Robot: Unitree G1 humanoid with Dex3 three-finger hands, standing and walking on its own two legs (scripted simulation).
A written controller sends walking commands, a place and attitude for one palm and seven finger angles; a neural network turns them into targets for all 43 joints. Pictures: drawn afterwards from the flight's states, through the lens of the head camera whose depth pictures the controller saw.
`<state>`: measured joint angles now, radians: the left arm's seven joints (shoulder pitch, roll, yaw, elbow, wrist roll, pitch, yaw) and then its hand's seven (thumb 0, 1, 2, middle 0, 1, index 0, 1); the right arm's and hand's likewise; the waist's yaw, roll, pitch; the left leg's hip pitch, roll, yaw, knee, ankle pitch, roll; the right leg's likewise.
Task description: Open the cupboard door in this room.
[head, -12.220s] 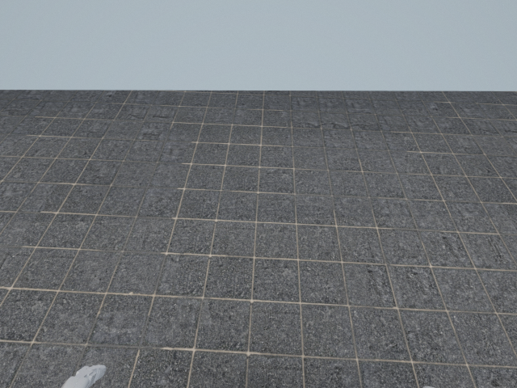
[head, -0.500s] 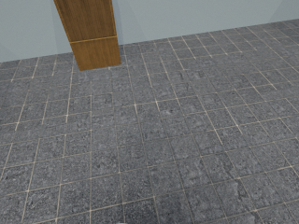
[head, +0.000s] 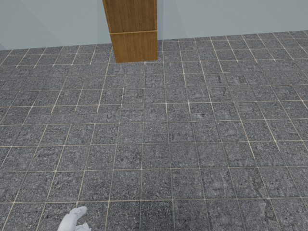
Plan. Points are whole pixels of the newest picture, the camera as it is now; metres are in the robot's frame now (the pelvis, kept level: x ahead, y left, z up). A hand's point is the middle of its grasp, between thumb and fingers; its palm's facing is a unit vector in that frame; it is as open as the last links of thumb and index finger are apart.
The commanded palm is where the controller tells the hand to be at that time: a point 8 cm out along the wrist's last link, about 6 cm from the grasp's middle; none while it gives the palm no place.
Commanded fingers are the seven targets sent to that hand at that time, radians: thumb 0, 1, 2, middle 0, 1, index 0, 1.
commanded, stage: turn or walk to find it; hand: left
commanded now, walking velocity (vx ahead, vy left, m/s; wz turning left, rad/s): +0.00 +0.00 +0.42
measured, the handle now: out of the picture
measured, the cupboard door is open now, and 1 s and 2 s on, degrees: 0 0 0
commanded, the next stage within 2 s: none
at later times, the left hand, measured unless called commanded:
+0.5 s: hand out of the picture -0.08 +0.15 -0.16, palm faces +0.31 -0.91 -0.27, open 7.4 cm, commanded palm none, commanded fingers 0.00 0.90 0.90 -0.20 -0.30 -0.20 -0.30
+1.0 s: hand out of the picture -0.04 +0.23 -0.16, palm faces +0.45 -0.86 -0.25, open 7.4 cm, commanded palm none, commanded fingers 0.00 0.90 0.90 -0.20 -0.30 -0.20 -0.30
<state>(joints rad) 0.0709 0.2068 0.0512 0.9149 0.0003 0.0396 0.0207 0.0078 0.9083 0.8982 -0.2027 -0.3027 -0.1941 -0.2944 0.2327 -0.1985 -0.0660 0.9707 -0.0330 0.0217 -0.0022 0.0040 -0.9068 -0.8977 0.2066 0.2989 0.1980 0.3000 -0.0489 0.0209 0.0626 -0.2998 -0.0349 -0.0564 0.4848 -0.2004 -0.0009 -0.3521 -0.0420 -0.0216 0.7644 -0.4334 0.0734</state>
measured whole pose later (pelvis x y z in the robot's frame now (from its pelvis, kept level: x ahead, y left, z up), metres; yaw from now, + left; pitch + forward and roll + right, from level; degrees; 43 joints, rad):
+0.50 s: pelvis -0.02 -0.04 +0.00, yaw +15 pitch -1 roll +2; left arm 0.31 0.16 0.03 1.00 0.02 0.01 0.02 0.01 0.90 0.90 -0.21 -0.30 -0.20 -0.29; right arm 0.14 -0.26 -0.07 1.01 -0.02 0.08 0.01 0.01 -0.91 -0.90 0.20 0.30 0.19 0.30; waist 0.04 0.02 0.09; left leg -0.36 0.03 0.01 0.92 -0.43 -0.07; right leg -0.21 -0.11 -0.26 0.52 -0.30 -0.04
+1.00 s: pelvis -0.05 +0.00 +0.01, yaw +26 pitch +0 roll +0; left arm 0.12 0.24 0.06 0.96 0.01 0.05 0.02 0.01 0.91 0.90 -0.20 -0.30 -0.19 -0.29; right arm 0.22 -0.18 -0.04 0.99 -0.02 0.01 -0.01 0.00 -0.91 -0.90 0.21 0.30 0.20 0.30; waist -0.02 -0.02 0.06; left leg -0.19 -0.05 -0.02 0.43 -0.23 0.05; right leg -0.44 -0.09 -0.01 1.00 -0.42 0.10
